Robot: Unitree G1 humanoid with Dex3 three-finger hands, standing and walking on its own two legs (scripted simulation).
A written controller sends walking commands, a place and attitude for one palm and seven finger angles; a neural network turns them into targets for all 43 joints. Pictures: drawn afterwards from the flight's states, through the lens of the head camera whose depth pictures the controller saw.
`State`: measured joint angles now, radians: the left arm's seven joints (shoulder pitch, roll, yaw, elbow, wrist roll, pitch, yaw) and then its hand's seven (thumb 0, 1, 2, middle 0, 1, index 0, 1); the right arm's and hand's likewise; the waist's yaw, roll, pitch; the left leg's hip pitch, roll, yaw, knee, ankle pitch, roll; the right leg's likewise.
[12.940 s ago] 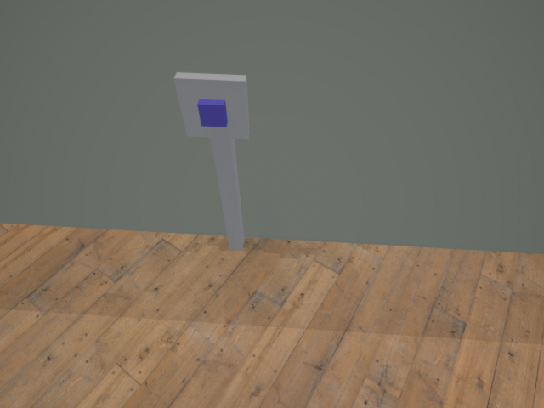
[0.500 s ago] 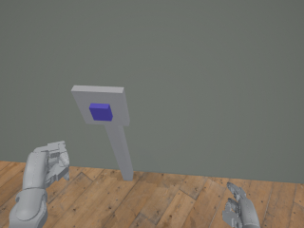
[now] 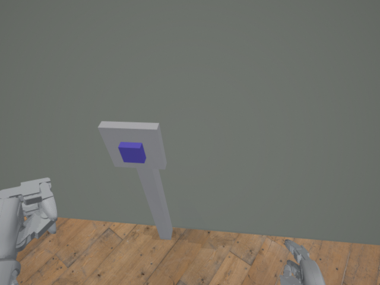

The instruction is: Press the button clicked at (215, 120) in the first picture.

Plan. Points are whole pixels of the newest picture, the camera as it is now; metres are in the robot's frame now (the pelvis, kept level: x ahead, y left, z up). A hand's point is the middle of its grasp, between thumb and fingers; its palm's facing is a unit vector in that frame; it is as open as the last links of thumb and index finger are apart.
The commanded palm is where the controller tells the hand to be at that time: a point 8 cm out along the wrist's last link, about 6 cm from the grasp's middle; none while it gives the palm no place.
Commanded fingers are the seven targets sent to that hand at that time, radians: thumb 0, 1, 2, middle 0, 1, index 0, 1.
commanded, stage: draw the hand back to the body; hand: left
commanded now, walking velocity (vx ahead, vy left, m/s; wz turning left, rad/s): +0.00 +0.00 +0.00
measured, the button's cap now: (133, 151) +0.50 +0.25 -0.03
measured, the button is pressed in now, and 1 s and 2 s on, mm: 0 0 0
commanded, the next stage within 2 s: step back with the hand held close in 0.22 s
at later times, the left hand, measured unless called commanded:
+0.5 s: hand (52, 220) +0.17 +0.24 +0.16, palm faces +0.37 -0.82 -0.44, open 3.1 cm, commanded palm +0.11 +0.28 +0.17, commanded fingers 0.00 0.90 0.90 -1.30 -1.50 -1.30 -1.50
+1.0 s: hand (21, 253) +0.12 +0.26 +0.15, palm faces +0.31 -0.82 -0.48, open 3.1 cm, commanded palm +0.06 +0.30 +0.17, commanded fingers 0.00 0.90 0.90 -1.30 -1.50 -1.30 -1.50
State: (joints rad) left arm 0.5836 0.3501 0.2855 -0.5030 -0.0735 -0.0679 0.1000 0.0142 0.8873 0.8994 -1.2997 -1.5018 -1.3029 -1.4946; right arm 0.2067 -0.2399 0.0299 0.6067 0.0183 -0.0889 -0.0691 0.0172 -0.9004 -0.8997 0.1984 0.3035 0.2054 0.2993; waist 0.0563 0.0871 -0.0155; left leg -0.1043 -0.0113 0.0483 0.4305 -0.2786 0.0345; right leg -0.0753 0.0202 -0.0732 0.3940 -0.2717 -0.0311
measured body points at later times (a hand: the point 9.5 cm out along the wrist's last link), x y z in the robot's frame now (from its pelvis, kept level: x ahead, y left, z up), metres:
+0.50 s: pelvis -0.02 +0.00 +0.00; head -0.02 -0.02 +0.45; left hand +0.14 +0.28 +0.18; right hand +0.16 -0.23 -0.08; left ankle -0.03 +0.09 -0.74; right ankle -0.03 -0.10 -0.74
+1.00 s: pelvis -0.07 +0.02 -0.01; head -0.05 +0.03 +0.44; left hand +0.10 +0.30 +0.17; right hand +0.11 -0.21 -0.08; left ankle -0.03 +0.09 -0.74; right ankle -0.03 -0.10 -0.74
